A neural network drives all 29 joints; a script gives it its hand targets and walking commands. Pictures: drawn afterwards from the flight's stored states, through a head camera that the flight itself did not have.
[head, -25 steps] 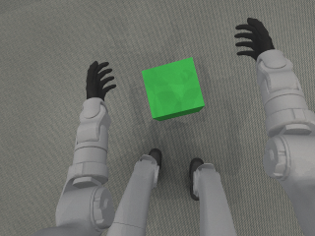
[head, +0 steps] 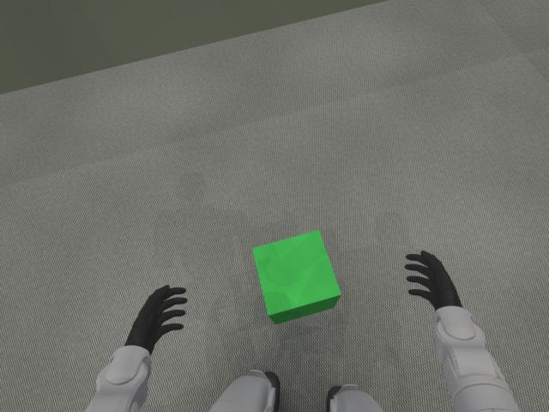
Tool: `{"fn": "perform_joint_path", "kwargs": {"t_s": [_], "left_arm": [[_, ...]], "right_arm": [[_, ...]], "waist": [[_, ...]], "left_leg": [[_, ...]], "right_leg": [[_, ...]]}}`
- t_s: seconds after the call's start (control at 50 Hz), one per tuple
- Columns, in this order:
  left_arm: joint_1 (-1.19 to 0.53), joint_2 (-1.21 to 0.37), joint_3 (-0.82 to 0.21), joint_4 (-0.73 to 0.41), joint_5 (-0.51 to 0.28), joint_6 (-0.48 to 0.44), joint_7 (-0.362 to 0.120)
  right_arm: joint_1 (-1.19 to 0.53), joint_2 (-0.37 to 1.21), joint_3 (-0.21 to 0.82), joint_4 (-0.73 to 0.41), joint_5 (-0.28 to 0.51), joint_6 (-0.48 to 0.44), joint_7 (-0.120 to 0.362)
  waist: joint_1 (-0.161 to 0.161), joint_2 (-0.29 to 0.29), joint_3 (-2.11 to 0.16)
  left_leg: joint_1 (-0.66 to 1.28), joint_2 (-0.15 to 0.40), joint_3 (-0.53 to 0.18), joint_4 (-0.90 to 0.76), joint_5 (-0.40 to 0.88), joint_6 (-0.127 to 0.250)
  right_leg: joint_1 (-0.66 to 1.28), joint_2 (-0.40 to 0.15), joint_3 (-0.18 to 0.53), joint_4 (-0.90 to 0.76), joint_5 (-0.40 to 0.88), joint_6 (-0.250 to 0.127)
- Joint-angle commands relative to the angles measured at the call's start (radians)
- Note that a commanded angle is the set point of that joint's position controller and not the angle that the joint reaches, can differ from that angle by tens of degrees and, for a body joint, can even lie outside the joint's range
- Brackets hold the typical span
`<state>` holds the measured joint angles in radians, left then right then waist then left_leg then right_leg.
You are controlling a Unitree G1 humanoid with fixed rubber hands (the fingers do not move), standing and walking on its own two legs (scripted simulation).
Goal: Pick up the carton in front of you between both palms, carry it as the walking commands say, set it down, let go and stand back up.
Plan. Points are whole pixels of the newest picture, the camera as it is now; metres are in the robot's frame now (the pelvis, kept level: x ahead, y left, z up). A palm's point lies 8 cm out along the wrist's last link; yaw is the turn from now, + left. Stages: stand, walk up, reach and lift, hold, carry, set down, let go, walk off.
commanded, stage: let go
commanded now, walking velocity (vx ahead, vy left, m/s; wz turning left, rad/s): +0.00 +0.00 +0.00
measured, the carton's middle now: (295, 280) +0.42 +0.03 -0.63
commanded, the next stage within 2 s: stand in 0.74 s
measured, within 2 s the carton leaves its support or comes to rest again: neither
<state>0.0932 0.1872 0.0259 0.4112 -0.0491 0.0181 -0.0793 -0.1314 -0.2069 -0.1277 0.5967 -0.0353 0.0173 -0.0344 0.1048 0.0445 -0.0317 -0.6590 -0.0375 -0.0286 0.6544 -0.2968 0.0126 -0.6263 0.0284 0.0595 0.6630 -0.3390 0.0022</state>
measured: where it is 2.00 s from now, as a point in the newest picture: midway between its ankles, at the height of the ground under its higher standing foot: outside the picture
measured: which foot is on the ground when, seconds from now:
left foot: down 0.00-1.00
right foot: down 0.00-1.00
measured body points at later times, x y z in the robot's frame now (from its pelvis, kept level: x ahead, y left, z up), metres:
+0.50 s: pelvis +0.01 -0.01 +0.02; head +0.02 -0.01 +0.47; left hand +0.18 +0.22 -0.05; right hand +0.18 -0.25 -0.05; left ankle +0.00 +0.11 -0.72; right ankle -0.02 -0.12 -0.72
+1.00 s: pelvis +0.01 +0.00 +0.02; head +0.01 +0.02 +0.47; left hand +0.15 +0.28 -0.08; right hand +0.14 -0.30 -0.06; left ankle +0.00 +0.11 -0.72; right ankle -0.02 -0.12 -0.72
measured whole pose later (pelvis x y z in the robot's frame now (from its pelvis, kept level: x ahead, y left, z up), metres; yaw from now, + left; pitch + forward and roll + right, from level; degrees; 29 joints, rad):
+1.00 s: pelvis +0.01 +0.00 +0.02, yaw +0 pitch +0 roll +0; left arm 0.21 0.33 0.05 0.66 0.04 0.03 0.01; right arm 0.23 -0.32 -0.06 0.69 -0.05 0.02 -0.01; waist -0.01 -0.04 0.01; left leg -0.23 -0.03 -0.04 0.53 -0.30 0.02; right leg -0.18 0.03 0.05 0.51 -0.32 0.00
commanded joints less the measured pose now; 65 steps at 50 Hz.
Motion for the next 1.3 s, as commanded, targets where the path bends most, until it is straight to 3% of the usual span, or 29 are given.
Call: {"fn": "perform_joint_path", "kwargs": {"t_s": [0.0,0.08,0.18,0.28,0.42,0.44,0.46,0.48,0.56,0.72,0.74,0.78,0.82,0.86,1.0,1.28], "left_arm": [[0.055,0.094,0.009,-0.109,-0.012,-0.023,0.009],[0.093,0.110,0.004,-0.107,-0.013,-0.018,0.010],[0.115,0.120,0.015,-0.073,0.003,-0.003,0.010],[0.138,0.125,0.030,-0.055,0.031,0.025,0.016],[0.103,0.131,0.046,-0.057,0.064,0.079,0.015],[0.095,0.130,0.047,-0.058,0.066,0.087,0.013],[0.072,0.142,0.046,-0.124,0.087,0.138,0.038],[0.086,0.135,0.033,-0.107,0.078,0.154,0.047],[0.066,0.127,0.032,-0.128,0.074,0.191,0.057],[0.050,0.121,0.031,-0.151,0.072,0.232,0.063],[0.026,0.242,0.056,-0.005,0.083,0.132,0.103],[0.042,0.232,0.055,0.035,0.102,0.063,0.110],[0.035,0.219,0.052,0.063,0.102,0.028,0.103],[0.048,0.221,0.050,0.105,0.096,0.006,0.092],[0.057,0.260,0.047,0.209,0.091,-0.024,0.101],[0.046,0.290,0.025,0.334,0.084,-0.028,0.109]], "right_arm": [[0.044,-0.078,-0.008,-0.101,0.006,-0.032,0.007],[0.157,-0.079,0.007,-0.129,0.005,-0.033,0.019],[0.259,-0.079,0.032,-0.167,0.015,-0.015,0.044],[0.312,-0.080,0.061,-0.222,0.038,0.017,0.077],[0.303,-0.091,0.072,-0.269,0.044,0.073,0.103],[0.297,-0.092,0.071,-0.271,0.042,0.081,0.104],[0.347,-0.079,0.084,-0.213,0.059,0.051,0.089],[0.328,-0.086,0.076,-0.233,0.056,0.049,0.081],[0.315,-0.097,0.076,-0.243,0.048,0.066,0.074],[0.317,-0.106,0.062,-0.246,0.034,0.098,0.078],[0.312,-0.200,0.042,-0.104,-0.019,0.058,0.038],[0.337,-0.218,0.033,-0.078,-0.021,0.022,0.026],[0.323,-0.219,0.034,-0.052,-0.019,0.000,0.026],[0.294,-0.222,0.036,-0.032,-0.018,-0.012,0.029],[0.314,-0.249,0.038,0.037,-0.005,-0.024,0.020],[0.299,-0.292,0.054,0.132,0.004,-0.028,0.006]], "waist": [[-0.031,-0.031,-0.341],[-0.060,-0.061,-0.264],[-0.088,-0.081,-0.155],[-0.084,-0.048,-0.070],[-0.080,-0.030,0.058],[-0.081,-0.032,0.072],[-0.074,-0.001,0.040],[-0.090,-0.033,0.051],[-0.096,-0.065,0.082],[-0.105,-0.065,0.102],[-0.096,-0.192,0.108],[-0.116,-0.135,0.088],[-0.116,-0.054,0.073],[-0.103,-0.015,0.031],[-0.113,-0.025,-0.036],[-0.110,-0.039,-0.025]], "left_leg": [[0.483,0.017,-0.023,-0.052,0.585,-0.052],[0.531,0.012,-0.021,-0.119,0.579,-0.053],[0.527,0.002,-0.009,-0.193,0.481,-0.050],[0.546,-0.007,0.001,-0.237,0.398,-0.040],[0.575,-0.011,0.018,-0.264,0.244,-0.031],[0.578,-0.011,0.021,-0.264,0.225,-0.031],[0.560,-0.027,0.020,-0.230,0.212,-0.030],[0.559,-0.025,0.017,-0.225,0.191,-0.026],[0.552,-0.026,0.017,-0.221,0.153,-0.023],[0.558,-0.022,0.012,-0.237,0.131,-0.023],[0.429,0.056,-0.039,-0.203,0.070,-0.032],[0.423,0.062,-0.055,-0.204,-0.030,-0.016],[0.382,0.075,-0.086,-0.239,-0.098,-0.005],[0.362,0.091,-0.103,-0.255,-0.054,0.007],[0.469,0.102,-0.084,-0.199,0.296,0.010],[0.524,0.120,-0.094,-0.219,0.420,0.011]], "right_leg": [[0.143,0.024,-0.035,-0.103,0.310,0.000],[0.275,0.020,-0.030,-0.164,0.370,0.005],[0.421,0.015,-0.027,-0.221,0.417,0.014],[0.484,0.008,-0.027,-0.262,0.396,0.014],[0.482,-0.001,-0.028,-0.306,0.252,0.012],[0.479,-0.002,-0.028,-0.309,0.232,0.012],[0.504,-0.013,-0.031,-0.281,0.288,0.005],[0.492,-0.009,-0.024,-0.268,0.301,0.009],[0.475,-0.005,-0.026,-0.270,0.252,0.010],[0.482,-0.001,-0.036,-0.273,0.203,0.001],[0.358,-0.052,0.010,-0.286,0.025,0.013],[0.325,-0.072,0.068,-0.304,-0.121,-0.007],[0.350,-0.067,0.064,-0.270,-0.109,-0.011],[0.417,-0.065,0.047,-0.231,0.016,-0.012],[0.470,-0.082,0.055,-0.219,0.291,-0.006],[0.503,-0.094,0.052,-0.232,0.376,-0.008]]}}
